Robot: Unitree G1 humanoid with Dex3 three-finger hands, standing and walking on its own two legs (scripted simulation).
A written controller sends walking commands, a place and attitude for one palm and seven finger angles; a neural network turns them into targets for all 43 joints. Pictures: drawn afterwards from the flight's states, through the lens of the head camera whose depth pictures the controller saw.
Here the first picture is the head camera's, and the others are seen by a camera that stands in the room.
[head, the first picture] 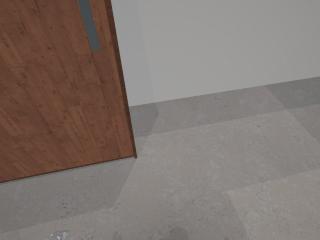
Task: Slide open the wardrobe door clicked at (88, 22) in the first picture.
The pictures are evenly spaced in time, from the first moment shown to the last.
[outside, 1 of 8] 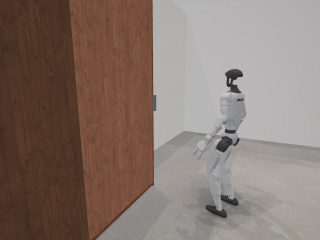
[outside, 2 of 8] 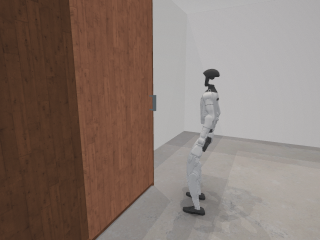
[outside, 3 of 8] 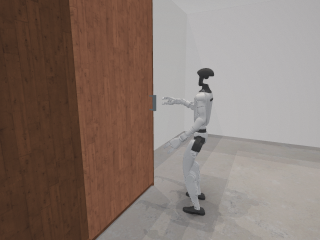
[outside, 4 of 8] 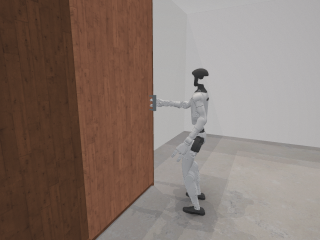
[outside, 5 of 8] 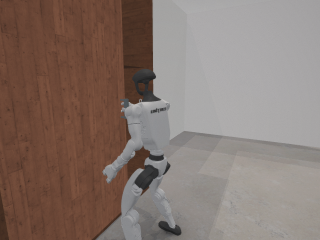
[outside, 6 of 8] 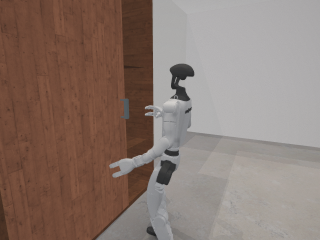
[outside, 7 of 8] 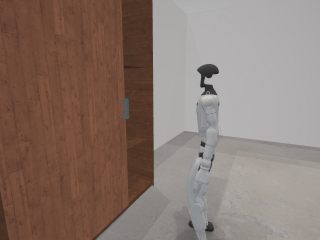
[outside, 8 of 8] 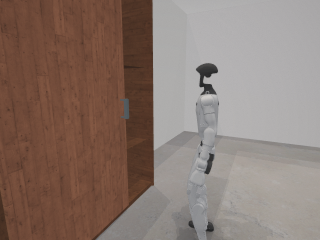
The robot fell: no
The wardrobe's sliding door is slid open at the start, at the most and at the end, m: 0.00 0.47 0.47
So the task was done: yes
